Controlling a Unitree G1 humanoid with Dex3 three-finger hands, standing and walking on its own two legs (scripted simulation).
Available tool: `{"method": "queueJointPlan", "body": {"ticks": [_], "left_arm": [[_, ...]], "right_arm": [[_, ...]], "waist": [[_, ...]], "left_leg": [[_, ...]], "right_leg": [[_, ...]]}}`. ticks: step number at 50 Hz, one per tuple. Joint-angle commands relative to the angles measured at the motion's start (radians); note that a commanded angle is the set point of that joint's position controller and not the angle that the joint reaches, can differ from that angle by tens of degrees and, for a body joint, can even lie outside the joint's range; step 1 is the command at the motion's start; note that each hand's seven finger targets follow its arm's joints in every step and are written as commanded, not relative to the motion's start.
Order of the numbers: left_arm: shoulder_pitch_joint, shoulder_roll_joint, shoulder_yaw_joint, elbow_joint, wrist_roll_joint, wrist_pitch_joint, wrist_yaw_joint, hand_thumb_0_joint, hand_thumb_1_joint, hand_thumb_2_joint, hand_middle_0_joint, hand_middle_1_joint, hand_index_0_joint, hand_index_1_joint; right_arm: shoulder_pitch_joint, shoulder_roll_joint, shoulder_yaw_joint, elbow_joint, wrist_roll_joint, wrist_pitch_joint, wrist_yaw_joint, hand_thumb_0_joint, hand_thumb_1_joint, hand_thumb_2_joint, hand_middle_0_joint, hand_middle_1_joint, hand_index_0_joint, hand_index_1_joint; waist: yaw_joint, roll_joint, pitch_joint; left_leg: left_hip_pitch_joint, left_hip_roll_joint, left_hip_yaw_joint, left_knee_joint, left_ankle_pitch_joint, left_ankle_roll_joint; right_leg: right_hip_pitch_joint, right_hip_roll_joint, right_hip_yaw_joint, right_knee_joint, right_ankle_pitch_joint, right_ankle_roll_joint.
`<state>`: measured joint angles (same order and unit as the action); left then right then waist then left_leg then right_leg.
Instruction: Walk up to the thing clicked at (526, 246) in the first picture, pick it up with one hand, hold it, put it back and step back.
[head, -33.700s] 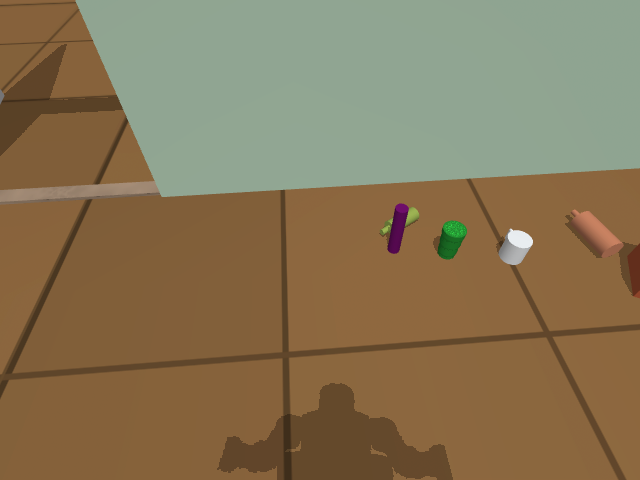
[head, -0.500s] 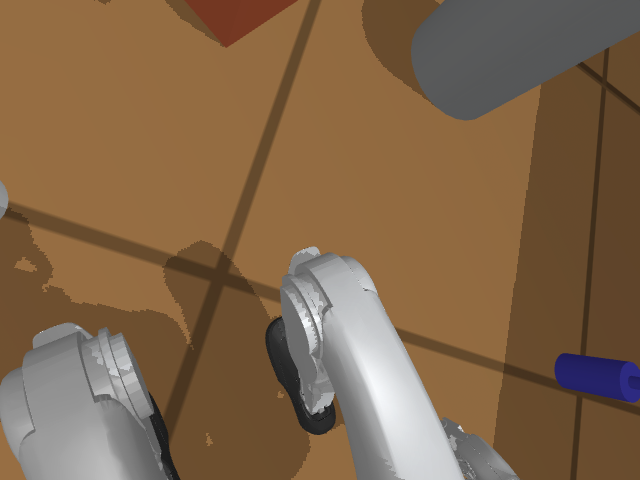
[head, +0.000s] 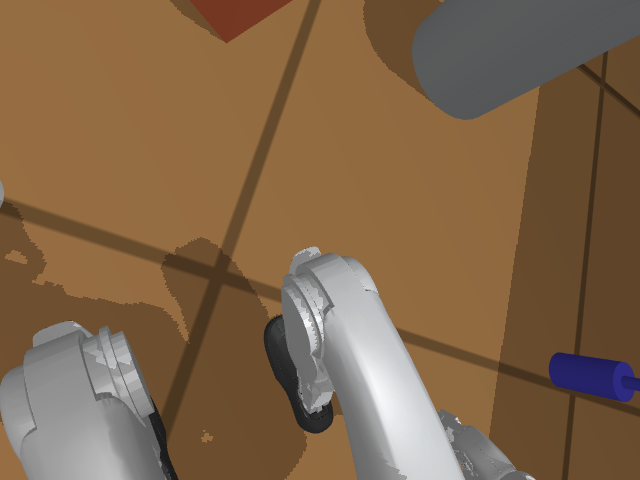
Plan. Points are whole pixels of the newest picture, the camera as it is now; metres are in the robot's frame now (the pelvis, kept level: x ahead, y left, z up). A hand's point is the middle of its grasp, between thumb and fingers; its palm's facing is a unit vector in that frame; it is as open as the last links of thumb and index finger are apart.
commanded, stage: open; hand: left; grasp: from above
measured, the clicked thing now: out of the picture +0.50 +0.33 -0.26
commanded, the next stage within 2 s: withdraw in 0.28 s
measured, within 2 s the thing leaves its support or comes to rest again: neither
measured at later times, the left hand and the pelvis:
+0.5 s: hand out of the picture +0.48 +0.31 -0.22, palm faces -0.43 -0.11 -0.90, open 13.7 cm; pelvis +0.00 +0.00 +0.00, yaw +0 degrees
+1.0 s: hand out of the picture +0.46 +0.34 -0.04, palm faces -0.47 -0.10 -0.88, open 14.1 cm; pelvis -0.01 +0.00 +0.07, yaw +6 degrees
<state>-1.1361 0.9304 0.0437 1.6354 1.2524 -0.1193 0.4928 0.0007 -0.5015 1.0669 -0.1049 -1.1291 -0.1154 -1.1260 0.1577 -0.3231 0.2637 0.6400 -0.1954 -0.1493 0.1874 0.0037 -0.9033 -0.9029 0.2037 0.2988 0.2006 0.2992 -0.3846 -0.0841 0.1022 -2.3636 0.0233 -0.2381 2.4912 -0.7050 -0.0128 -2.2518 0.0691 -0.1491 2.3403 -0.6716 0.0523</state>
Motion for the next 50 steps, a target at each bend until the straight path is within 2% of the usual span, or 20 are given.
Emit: {"method": "queueJointPlan", "body": {"ticks": [1,7,9,12,15,19,20,23,24,29,30,33,35,37,39,41,42,46,47,50], "left_arm": [[-0.318,0.189,0.007,-0.141,-0.015,0.0,0.027,0.0,-0.479,1.063,-0.066,-1.127,-0.078,-1.113],[-0.304,0.17,-0.012,-0.122,-0.015,-0.002,0.005,0.0,-0.486,1.079,-0.07,-1.121,-0.073,-1.116],[-0.305,0.193,0.0,-0.141,-0.012,-0.006,0.007,0.0,-0.475,1.079,-0.071,-1.132,-0.078,-1.124],[-0.317,0.187,-0.002,-0.156,-0.013,-0.009,0.003,0.0,-0.476,1.092,-0.072,-1.137,-0.076,-1.131],[-0.311,0.196,0.002,-0.148,-0.019,-0.015,0.013,0.0,-0.48,1.085,-0.071,-1.131,-0.073,-1.127],[-0.315,0.201,0.012,-0.162,-0.002,-0.013,0.016,0.0,-0.458,1.083,-0.07,-1.134,-0.078,-1.125],[-0.303,0.173,-0.001,-0.128,-0.011,-0.011,0.014,0.0,-0.538,1.003,-0.06,-1.054,-0.075,-1.045],[-0.305,0.208,0.019,-0.154,-0.01,-0.007,0.027,0.0,-0.553,0.998,-0.057,-1.043,-0.073,-1.027],[-0.329,0.239,0.04,-0.212,-0.008,-0.008,0.036,0.0,-0.561,1.004,-0.06,-1.041,-0.071,-1.029],[-0.286,0.237,0.07,-0.374,-0.021,0.025,0.011,0.0,-0.569,1.008,-0.063,-1.031,-0.068,-1.025],[-0.282,0.262,0.089,-0.442,-0.024,0.03,0.005,0.0,-0.577,1.016,-0.067,-1.027,-0.065,-1.029],[-0.255,0.215,0.084,-0.532,-0.051,0.064,-0.036,0.0,-0.576,1.018,-0.066,-1.02,-0.062,-1.024],[-0.258,0.141,0.046,-0.578,-0.071,0.087,-0.078,0.0,-0.572,1.02,-0.069,-1.024,-0.064,-1.029],[-0.248,0.118,0.025,-0.547,-0.087,0.116,-0.127,0.0,-0.579,1.032,-0.073,-1.026,-0.059,-1.039],[-0.22,0.01,-0.039,-0.476,-0.122,0.137,-0.189,0.0,-0.577,1.035,-0.07,-1.025,-0.055,-1.04],[-0.234,-0.024,-0.06,-0.475,-0.143,0.141,-0.249,0.0,-0.569,1.036,-0.075,-1.027,-0.059,-1.043],[-0.213,-0.078,-0.094,-0.456,-0.155,0.142,-0.289,0.0,-0.56,1.032,-0.072,-1.032,-0.061,-1.043],[-0.21,-0.093,-0.125,-0.472,-0.172,0.116,-0.395,0.0,-0.54,1.02,-0.083,-1.009,-0.071,-1.021],[-0.216,-0.071,-0.119,-0.475,-0.176,0.104,-0.406,0.0,-0.539,1.019,-0.086,-1.01,-0.074,-1.022],[-0.232,-0.075,-0.12,-0.47,-0.164,0.062,-0.422,0.0,-0.52,1.008,-0.103,-0.994,-0.09,-1.008]], "right_arm": [[0.223,-0.307,-0.104,0.009,0.009,0.007,-0.012,0.0,-0.89,-0.899,0.201,0.3,0.2,0.3],[0.222,-0.304,-0.098,0.001,0.011,0.005,-0.011,0.0,-0.891,-0.899,0.201,0.3,0.2,0.3],[0.216,-0.3,-0.099,0.0,0.011,0.007,-0.013,0.0,-0.889,-0.899,0.201,0.3,0.2,0.3],[0.224,-0.3,-0.096,-0.003,0.01,0.006,-0.011,0.0,-0.89,-0.899,0.2,0.3,0.2,0.3],[0.211,-0.301,-0.096,-0.008,0.011,0.01,-0.018,0.0,-0.891,-0.9,0.2,0.3,0.2,0.3],[0.222,-0.307,-0.101,-0.007,0.01,0.011,-0.017,0.0,-0.889,-0.898,0.2,0.3,0.2,0.3],[0.218,-0.299,-0.097,-0.007,0.011,0.01,-0.016,0.0,-0.905,-0.901,0.2,0.3,0.2,0.3],[0.223,-0.298,-0.098,-0.007,0.01,0.007,-0.013,0.0,-0.904,-0.9,0.2,0.3,0.2,0.3],[0.227,-0.303,-0.1,-0.003,0.008,0.007,-0.015,0.0,-0.906,-0.901,0.2,0.3,0.2,0.3],[0.216,-0.287,-0.14,-0.015,0.023,0.019,-0.005,0.0,-0.908,-0.903,0.2,0.3,0.2,0.3],[0.215,-0.288,-0.152,-0.018,0.029,0.026,-0.005,0.0,-0.909,-0.904,0.2,0.3,0.2,0.3],[0.213,-0.277,-0.19,-0.024,0.052,0.052,0.0,0.0,-0.908,-0.904,0.2,0.3,0.2,0.3],[0.225,-0.255,-0.211,-0.016,0.069,0.073,0.001,0.0,-0.908,-0.904,0.2,0.3,0.2,0.3],[0.237,-0.249,-0.232,-0.002,0.086,0.101,-0.006,0.0,-0.91,-0.906,0.2,0.3,0.2,0.3],[0.244,-0.233,-0.242,0.009,0.091,0.127,-0.018,0.0,-0.909,-0.906,0.2,0.3,0.2,0.3],[0.26,-0.235,-0.251,0.007,0.1,0.148,-0.033,0.0,-0.909,-0.907,0.2,0.3,0.2,0.3],[0.255,-0.23,-0.256,0.007,0.104,0.158,-0.04,0.0,-0.907,-0.905,0.2,0.3,0.2,0.3],[0.259,-0.228,-0.253,-0.017,0.124,0.188,-0.078,0.0,-0.905,-0.905,0.2,0.3,0.2,0.3],[0.247,-0.223,-0.252,-0.022,0.125,0.193,-0.089,0.0,-0.905,-0.904,0.2,0.3,0.2,0.3],[0.253,-0.216,-0.239,-0.024,0.124,0.201,-0.108,0.0,-0.904,-0.904,0.2,0.3,0.2,0.3]], "waist": [[-0.046,0.513,-0.668],[-0.052,0.468,-0.637],[-0.034,0.487,-0.66],[-0.047,0.487,-0.674],[-0.035,0.481,-0.676],[-0.037,0.52,-0.683],[-0.044,0.499,-0.672],[-0.027,0.497,-0.673],[-0.014,0.536,-0.715],[0.042,0.635,-0.854],[0.066,0.668,-0.91],[0.093,0.643,-0.96],[0.095,0.642,-0.969],[0.09,0.549,-0.917],[0.064,0.447,-0.81],[0.061,0.393,-0.76],[0.062,0.363,-0.733],[0.07,0.271,-0.697],[0.085,0.267,-0.696],[0.07,0.193,-0.679]], "left_leg": [[0.525,0.019,0.104,-0.245,0.249,0.018],[0.501,0.016,0.109,-0.243,0.217,0.027],[0.514,0.019,0.111,-0.248,0.216,0.025],[0.518,0.019,0.11,-0.244,0.235,0.026],[0.508,0.02,0.112,-0.243,0.221,0.026],[0.562,0.019,0.101,-0.253,0.259,0.014],[0.546,0.02,0.101,-0.25,0.248,0.019],[0.526,0.019,0.115,-0.248,0.231,0.024],[0.546,0.018,0.122,-0.247,0.253,0.021],[0.639,0.015,0.134,-0.27,0.305,0.013],[0.653,0.012,0.14,-0.284,0.313,0.01],[0.658,0.008,0.155,-0.301,0.313,0.015],[0.675,0.005,0.158,-0.348,0.281,0.016],[0.633,0.002,0.161,-0.386,0.224,0.027],[0.581,-0.002,0.164,-0.409,0.184,0.034],[0.538,-0.009,0.158,-0.435,0.142,0.039],[0.539,-0.009,0.154,-0.446,0.125,0.038],[0.527,-0.019,0.159,-0.473,0.152,0.043],[0.524,-0.022,0.165,-0.481,0.151,0.044],[0.494,-0.025,0.176,-0.459,0.165,0.052]], "right_leg": [[0.356,0.029,-0.108,-0.201,0.288,-0.089],[0.358,0.03,-0.099,-0.215,0.264,-0.084],[0.371,0.032,-0.097,-0.215,0.261,-0.085],[0.39,0.031,-0.096,-0.213,0.279,-0.082],[0.385,0.033,-0.095,-0.218,0.268,-0.083],[0.354,0.028,-0.107,-0.199,0.287,-0.089],[0.352,0.031,-0.106,-0.199,0.283,-0.087],[0.372,0.031,-0.095,-0.211,0.277,-0.081],[0.395,0.029,-0.092,-0.213,0.296,-0.082],[0.393,0.021,-0.078,-0.201,0.326,-0.093],[0.412,0.02,-0.073,-0.204,0.33,-0.095],[0.4,0.016,-0.054,-0.224,0.332,-0.099],[0.401,0.016,-0.043,-0.248,0.303,-0.1],[0.403,0.02,-0.031,-0.3,0.254,-0.098],[0.394,0.021,-0.019,-0.34,0.222,-0.097],[0.386,0.015,-0.013,-0.369,0.172,-0.101],[0.375,0.013,-0.011,-0.38,0.15,-0.106],[0.423,-0.003,0.002,-0.423,0.159,-0.107],[0.438,-0.002,0.009,-0.433,0.153,-0.107],[0.462,-0.009,0.016,-0.452,0.162,-0.1]]}}
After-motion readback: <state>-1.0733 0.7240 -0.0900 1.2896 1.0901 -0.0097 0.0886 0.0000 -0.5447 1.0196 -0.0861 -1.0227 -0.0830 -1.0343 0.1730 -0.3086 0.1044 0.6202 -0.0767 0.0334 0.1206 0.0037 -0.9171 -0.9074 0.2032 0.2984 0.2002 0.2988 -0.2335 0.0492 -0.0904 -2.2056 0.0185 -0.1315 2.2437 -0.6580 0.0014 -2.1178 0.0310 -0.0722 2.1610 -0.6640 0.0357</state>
